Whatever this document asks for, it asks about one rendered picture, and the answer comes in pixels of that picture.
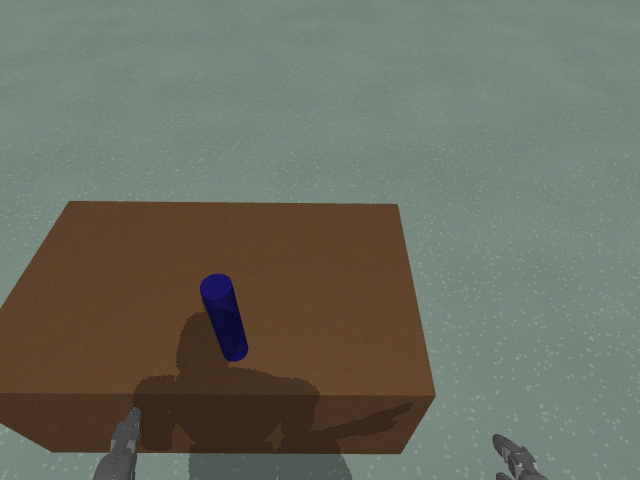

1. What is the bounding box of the can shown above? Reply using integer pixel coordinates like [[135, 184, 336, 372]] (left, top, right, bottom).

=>
[[200, 274, 248, 362]]

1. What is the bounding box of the left robot hand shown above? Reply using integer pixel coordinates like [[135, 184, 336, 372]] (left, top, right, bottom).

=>
[[93, 407, 141, 480]]

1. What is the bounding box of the right robot hand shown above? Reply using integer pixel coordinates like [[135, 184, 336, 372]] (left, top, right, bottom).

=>
[[493, 434, 548, 480]]

